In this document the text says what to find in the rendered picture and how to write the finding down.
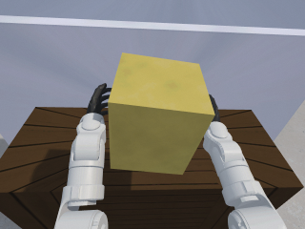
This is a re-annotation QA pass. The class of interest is right robot hand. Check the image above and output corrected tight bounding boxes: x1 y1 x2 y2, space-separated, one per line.
209 94 221 122

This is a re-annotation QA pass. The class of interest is carton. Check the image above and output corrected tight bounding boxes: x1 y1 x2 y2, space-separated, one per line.
108 52 215 175

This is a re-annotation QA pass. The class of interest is left robot hand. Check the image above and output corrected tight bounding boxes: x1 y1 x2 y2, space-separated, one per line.
86 83 112 116

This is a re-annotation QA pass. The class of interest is robot left upper arm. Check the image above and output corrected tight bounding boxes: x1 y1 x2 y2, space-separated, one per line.
55 210 109 229

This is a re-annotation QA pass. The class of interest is left robot forearm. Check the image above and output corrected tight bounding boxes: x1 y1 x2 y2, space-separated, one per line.
53 113 107 229

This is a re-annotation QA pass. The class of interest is robot right upper arm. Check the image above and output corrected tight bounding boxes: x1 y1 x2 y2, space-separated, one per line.
228 205 286 229

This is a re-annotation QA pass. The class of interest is right robot forearm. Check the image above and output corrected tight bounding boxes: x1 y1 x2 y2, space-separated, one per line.
203 121 287 229

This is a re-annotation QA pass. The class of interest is pedestal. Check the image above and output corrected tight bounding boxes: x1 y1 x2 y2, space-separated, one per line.
0 107 304 229

